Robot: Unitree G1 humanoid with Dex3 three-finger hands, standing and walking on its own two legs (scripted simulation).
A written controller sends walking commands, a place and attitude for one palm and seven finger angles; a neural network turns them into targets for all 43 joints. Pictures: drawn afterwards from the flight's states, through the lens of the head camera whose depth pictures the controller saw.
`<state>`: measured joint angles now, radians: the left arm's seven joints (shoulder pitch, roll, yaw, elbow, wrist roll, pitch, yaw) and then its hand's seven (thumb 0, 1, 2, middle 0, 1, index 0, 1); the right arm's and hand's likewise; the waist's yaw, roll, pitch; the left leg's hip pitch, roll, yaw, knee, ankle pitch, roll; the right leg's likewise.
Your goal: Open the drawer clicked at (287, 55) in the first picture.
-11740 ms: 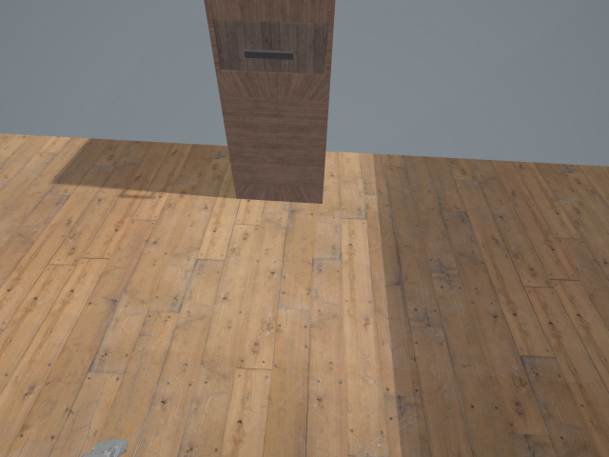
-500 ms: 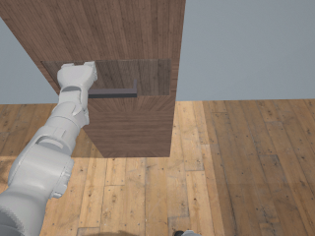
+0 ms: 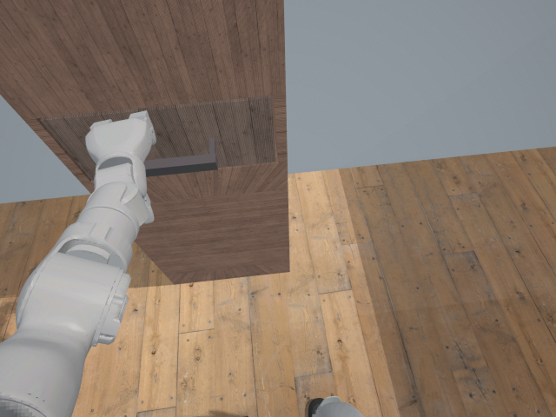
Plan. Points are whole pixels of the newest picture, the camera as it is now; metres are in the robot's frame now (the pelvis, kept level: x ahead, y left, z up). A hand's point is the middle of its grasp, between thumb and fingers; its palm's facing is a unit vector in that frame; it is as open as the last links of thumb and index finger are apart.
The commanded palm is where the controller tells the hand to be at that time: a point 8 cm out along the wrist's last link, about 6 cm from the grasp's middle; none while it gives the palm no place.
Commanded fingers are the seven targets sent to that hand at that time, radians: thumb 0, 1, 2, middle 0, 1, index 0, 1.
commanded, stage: move the hooked fingers above the handle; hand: left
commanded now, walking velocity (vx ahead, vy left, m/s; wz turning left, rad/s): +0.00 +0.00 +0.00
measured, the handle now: (171, 157) +0.57 +0.15 -0.01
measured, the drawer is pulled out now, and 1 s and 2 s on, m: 0.00 0.00 0.00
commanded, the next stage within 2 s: lower the fingers behind the handle in 1.32 s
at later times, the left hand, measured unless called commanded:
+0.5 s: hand (155, 161) +0.51 +0.16 +0.04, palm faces -0.16 -0.02 -0.99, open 13.7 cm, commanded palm +0.50 +0.16 +0.09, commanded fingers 0.00 -0.50 0.30 -0.30 -1.20 -0.30 -1.20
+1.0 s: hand (151, 165) +0.50 +0.16 +0.05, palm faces -0.15 -0.02 -0.99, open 13.8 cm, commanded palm +0.50 +0.16 +0.10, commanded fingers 0.00 -0.50 0.30 -0.30 -1.20 -0.30 -1.20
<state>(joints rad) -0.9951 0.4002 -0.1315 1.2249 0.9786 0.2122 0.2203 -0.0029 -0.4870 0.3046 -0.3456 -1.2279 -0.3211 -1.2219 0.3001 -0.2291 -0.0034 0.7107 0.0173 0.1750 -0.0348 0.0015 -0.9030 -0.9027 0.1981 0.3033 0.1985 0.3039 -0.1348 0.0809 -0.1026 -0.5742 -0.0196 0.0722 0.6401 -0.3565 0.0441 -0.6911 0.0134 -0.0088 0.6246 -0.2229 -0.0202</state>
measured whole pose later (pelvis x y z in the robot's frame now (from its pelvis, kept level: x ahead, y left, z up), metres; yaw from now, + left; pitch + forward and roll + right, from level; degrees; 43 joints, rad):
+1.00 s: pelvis +0.02 -0.01 +0.00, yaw +2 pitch +17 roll +0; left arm -0.94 0.38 -0.24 1.06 0.98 0.03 0.18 -0.01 -0.49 0.30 -0.32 -1.20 -0.31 -1.20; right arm 0.33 -0.26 -0.05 0.73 -0.01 0.11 -0.04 0.00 -0.90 -0.90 0.20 0.30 0.20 0.30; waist -0.10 0.06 -0.12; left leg -0.57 -0.02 0.02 0.64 -0.37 0.03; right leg -0.66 0.01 -0.06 0.61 -0.25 -0.03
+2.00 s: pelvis +0.00 -0.01 -0.01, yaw +1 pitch +20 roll +0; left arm -0.97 0.38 -0.13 1.20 1.07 -0.02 0.33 0.00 -0.49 0.30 -0.32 -1.20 -0.32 -1.20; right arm 0.34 -0.25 -0.04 0.74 -0.03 0.06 -0.02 0.00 -0.90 -0.90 0.20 0.30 0.20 0.30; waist -0.15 0.05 -0.13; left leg -0.70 -0.01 0.04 0.75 -0.40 0.03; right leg -0.80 0.01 -0.04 0.72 -0.27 -0.04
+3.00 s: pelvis +0.00 +0.00 -0.04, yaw +1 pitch +24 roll +0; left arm -0.97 0.40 -0.07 1.22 1.09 0.03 0.42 0.00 -0.49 0.30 -0.30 -1.20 -0.31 -1.20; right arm 0.33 -0.25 -0.03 0.74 -0.05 0.05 0.00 0.00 -0.90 -0.90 0.20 0.30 0.20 0.30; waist -0.17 0.07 -0.15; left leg -0.88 -0.01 0.05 0.92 -0.47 0.04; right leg -0.98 0.02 -0.04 0.87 -0.32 -0.03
